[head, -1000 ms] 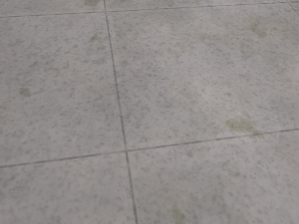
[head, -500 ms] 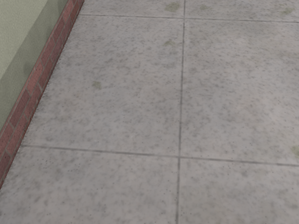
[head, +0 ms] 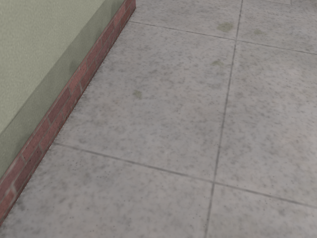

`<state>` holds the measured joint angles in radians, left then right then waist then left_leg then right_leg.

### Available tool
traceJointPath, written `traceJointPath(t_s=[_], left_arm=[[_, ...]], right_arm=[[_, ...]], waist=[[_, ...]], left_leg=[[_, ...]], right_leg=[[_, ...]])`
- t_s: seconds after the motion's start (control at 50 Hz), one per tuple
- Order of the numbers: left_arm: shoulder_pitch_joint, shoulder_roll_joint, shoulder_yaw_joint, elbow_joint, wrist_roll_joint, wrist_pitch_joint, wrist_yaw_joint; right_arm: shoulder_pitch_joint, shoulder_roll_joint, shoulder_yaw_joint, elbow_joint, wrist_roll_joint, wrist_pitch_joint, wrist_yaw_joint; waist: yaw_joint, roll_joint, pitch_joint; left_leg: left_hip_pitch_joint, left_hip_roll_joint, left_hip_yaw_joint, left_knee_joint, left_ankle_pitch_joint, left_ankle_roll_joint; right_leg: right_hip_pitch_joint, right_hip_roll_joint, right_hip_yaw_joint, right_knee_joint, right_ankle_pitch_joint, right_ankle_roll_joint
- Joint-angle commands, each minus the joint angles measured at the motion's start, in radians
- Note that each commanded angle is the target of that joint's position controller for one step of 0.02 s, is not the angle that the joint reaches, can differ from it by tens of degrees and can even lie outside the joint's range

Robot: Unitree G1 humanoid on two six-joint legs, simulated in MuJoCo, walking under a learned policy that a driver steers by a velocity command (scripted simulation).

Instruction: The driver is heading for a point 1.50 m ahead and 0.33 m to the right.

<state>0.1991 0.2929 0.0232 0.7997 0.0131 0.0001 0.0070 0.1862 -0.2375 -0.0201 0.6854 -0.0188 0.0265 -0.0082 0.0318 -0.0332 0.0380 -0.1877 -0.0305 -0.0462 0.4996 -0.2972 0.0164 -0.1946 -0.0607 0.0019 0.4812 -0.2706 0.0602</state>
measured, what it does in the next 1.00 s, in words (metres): walks ahead: left foot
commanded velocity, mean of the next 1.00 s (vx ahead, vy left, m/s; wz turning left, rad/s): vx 0.28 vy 0.00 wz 0.02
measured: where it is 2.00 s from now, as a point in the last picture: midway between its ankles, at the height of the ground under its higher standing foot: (174, 170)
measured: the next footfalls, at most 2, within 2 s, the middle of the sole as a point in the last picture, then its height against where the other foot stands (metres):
left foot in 0.94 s outside the picture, level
right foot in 1.46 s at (200, 192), level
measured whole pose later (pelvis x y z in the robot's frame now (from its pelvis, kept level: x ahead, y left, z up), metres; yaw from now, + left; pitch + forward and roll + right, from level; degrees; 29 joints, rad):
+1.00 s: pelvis +0.28 +0.00 -0.02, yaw -1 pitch +1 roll +1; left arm 0.44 0.27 0.02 0.95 -0.02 -0.06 0.00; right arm 0.03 -0.26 -0.03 0.69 0.01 -0.09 0.04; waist 0.06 -0.01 0.06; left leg -0.46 -0.04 0.06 0.57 -0.14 0.08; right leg -0.09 0.01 0.06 0.96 -0.48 -0.03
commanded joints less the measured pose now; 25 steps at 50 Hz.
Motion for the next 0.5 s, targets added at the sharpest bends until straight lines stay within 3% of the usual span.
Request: traceJointPath(t_s=[0.02, 0.22, 0.24, 0.28, 0.3, 0.34, 0.38, 0.4, 0.44, 0.46, 0.48, 0.5], left_arm=[[-0.022, 0.107, 0.022, -0.048, 0.0, -0.011, 0.004], [0.006, 0.118, 0.022, 0.039, -0.004, -0.013, 0.015], [0.017, 0.112, 0.021, 0.05, -0.005, -0.012, 0.016], [0.005, 0.105, 0.021, 0.053, -0.018, -0.016, 0.018], [-0.02, 0.098, 0.019, 0.04, -0.024, -0.023, 0.015], [-0.061, 0.093, 0.017, 0.012, -0.038, -0.05, 0.006], [-0.042, 0.098, 0.019, 0.013, -0.051, -0.079, -0.014], [-0.009, 0.096, 0.019, 0.028, -0.052, -0.09, -0.025], [0.15, 0.1, 0.03, 0.116, -0.038, -0.099, -0.028], [0.248, 0.13, 0.041, 0.15, -0.029, -0.098, -0.026], [0.339, 0.245, 0.066, 0.157, -0.028, -0.104, -0.03], [0.316, 0.227, 0.056, 0.144, -0.016, -0.113, -0.037]], right_arm=[[-0.004, -0.143, -0.034, -0.047, 0.005, -0.022, -0.005], [-0.009, -0.135, -0.03, 0.003, 0.007, -0.017, -0.01], [0.005, -0.137, -0.031, 0.016, 0.009, -0.015, -0.013], [0.034, -0.182, -0.047, 0.029, 0.02, -0.007, -0.017], [0.054, -0.204, -0.053, 0.035, 0.023, -0.007, -0.018], [0.088, -0.218, -0.058, 0.049, 0.028, -0.025, -0.017], [0.074, -0.2, -0.056, 0.048, 0.038, -0.045, -0.016], [0.044, -0.195, -0.054, 0.039, 0.047, -0.047, -0.014], [-0.034, -0.183, -0.05, 0.016, 0.047, -0.047, -0.009], [-0.05, -0.126, -0.033, 0.004, 0.032, -0.053, -0.006], [-0.073, -0.074, -0.019, -0.043, 0.024, -0.068, -0.007], [-0.055, -0.138, -0.037, -0.046, 0.045, -0.087, -0.011]], waist=[[-0.016, 0.129, -0.036], [-0.014, 0.06, -0.041], [-0.016, 0.068, -0.063], [-0.042, 0.12, -0.023], [-0.057, 0.162, 0.026], [-0.068, 0.225, 0.094], [-0.045, 0.229, 0.093], [-0.021, 0.204, 0.08], [0.055, 0.137, 0.015], [0.084, 0.042, -0.017], [0.1, -0.229, -0.029], [0.082, -0.199, 0.011]], left_leg=[[0.001, 0.13, -0.143, -0.13, 0.247, 0.06], [0.013, 0.098, -0.11, -0.128, 0.268, 0.056], [0.022, 0.089, -0.105, -0.138, 0.162, 0.06], [0.0, 0.118, -0.176, -0.207, -0.239, 0.106], [-0.017, 0.172, -0.262, -0.266, -0.406, 0.144], [-0.047, 0.273, -0.415, -0.343, -0.467, 0.207], [0.004, 0.306, -0.424, -0.334, -0.378, 0.215], [-0.002, 0.287, -0.377, -0.317, -0.325, 0.196], [-0.146, 0.172, -0.202, -0.194, -0.188, 0.127], [-0.25, 0.098, -0.104, -0.009, -0.116, 0.078], [-0.432, -0.035, 0.043, 0.31, -0.172, -0.001], [-0.545, -0.024, -0.037, 0.51, -0.306, -0.001]], right_leg=[[0.004, -0.002, 0.007, -0.034, 0.147, 0.0], [0.041, -0.01, 0.006, -0.071, 0.18, 0.01], [0.047, 0.007, -0.016, -0.057, 0.111, 0.009], [-0.048, 0.06, -0.078, 0.05, -0.088, -0.006], [-0.132, 0.071, -0.083, 0.114, -0.14, -0.022], [-0.228, 0.037, -0.019, 0.23, -0.202, -0.074], [-0.271, -0.001, 0.021, 0.225, -0.26, -0.128], [-0.211, -0.003, 0.013, 0.14, -0.221, -0.148], [0.108, 0.06, -0.054, -0.034, 0.034, -0.141], [0.245, -0.015, 0.067, -0.081, 0.001, -0.149], [0.333, -0.238, 0.467, -0.254, -0.168, -0.252], [0.306, -0.347, 0.681, -0.327, -0.244, -0.345]])
Velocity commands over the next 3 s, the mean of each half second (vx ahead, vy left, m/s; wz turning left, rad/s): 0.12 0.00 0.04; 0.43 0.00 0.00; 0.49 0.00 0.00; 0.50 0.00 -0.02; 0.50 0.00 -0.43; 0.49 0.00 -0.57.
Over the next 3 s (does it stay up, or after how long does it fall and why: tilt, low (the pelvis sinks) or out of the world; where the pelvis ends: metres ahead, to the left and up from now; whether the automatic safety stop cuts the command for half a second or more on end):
stays up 1.36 -0.17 0.00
